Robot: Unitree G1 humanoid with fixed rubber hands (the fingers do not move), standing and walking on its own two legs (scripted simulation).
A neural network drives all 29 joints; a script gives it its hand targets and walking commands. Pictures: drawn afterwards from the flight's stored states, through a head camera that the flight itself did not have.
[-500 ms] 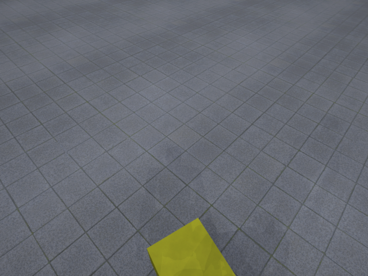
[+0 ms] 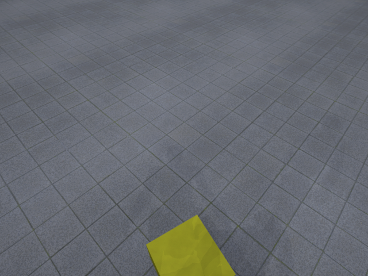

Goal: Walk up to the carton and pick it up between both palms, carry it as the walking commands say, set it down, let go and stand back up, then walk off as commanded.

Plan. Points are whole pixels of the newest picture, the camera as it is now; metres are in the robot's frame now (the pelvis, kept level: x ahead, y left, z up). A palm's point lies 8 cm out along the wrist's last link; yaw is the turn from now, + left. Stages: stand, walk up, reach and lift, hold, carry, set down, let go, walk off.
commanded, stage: stand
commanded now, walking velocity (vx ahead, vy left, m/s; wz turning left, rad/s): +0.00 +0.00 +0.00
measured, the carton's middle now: (188, 265) +0.30 -0.03 -0.67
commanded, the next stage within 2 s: walk off in 1.36 s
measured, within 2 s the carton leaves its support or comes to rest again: neither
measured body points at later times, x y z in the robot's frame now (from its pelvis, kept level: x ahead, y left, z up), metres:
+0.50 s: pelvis +0.00 -0.01 +0.00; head +0.01 -0.01 +0.45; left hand +0.09 +0.30 -0.12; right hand +0.10 -0.32 -0.12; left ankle -0.01 +0.10 -0.74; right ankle -0.01 -0.13 -0.74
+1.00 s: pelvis +0.01 -0.02 +0.00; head +0.02 -0.02 +0.45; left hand +0.11 +0.29 -0.11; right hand +0.11 -0.34 -0.11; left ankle -0.01 +0.10 -0.74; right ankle -0.01 -0.13 -0.74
